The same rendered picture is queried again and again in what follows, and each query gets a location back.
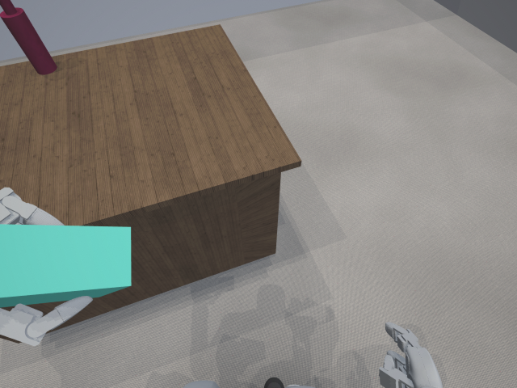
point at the robot right hand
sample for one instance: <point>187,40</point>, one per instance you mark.
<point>417,370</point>

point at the robot left hand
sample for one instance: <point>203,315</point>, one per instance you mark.
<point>24,323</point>

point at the sponge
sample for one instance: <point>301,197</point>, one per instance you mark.
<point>40,264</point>

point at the table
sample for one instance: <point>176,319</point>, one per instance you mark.
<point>168,135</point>

